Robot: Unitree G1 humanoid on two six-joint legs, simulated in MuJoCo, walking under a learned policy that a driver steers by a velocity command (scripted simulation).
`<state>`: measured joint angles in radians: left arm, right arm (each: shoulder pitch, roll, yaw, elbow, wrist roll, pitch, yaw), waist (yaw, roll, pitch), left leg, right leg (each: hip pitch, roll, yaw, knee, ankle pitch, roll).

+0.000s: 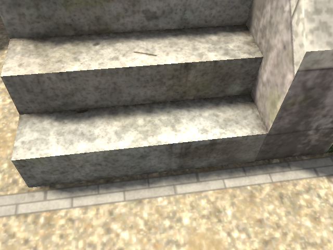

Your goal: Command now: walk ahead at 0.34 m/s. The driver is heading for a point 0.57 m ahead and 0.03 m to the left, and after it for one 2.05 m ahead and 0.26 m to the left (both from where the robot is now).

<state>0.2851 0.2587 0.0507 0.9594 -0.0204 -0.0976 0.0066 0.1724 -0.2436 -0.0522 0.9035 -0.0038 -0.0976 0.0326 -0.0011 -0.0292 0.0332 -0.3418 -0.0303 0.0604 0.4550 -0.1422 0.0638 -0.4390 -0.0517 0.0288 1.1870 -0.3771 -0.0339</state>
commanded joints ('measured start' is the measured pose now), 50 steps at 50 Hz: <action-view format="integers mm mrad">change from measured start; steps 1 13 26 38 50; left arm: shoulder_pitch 85 -50 -171 -173 -212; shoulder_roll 42 28 87 57 61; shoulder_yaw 21 -15 1 10 11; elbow -34 -31 -13 28 56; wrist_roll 10 50 9 17 20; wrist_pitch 14 44 60 76 84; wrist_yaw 16 10 24 22 25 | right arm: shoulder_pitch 10 129 111 102 94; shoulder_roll -84 -86 -73 -47 -46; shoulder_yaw -11 6 24 23 24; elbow -21 88 158 181 185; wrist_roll -15 -12 -1 -4 -6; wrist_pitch -16 22 94 83 74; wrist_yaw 2 -40 -71 -71 -74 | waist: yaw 39 10 -12 -2 -1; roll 102 118 17 40 30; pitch -84 -52 -4 -35 -17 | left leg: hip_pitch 116 234 116 117 94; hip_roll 253 247 67 80 79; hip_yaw -201 -112 -71 -82 -80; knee -223 -100 -70 -85 -97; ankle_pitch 560 576 -113 -11 -88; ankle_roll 168 109 -38 -29 -24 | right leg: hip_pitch -73 125 248 305 289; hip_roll -67 18 -28 -11 -8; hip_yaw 19 -59 68 23 30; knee -30 -636 -860 -765 -786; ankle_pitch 64 237 191 418 298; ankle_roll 13 -14 -40 -69 -61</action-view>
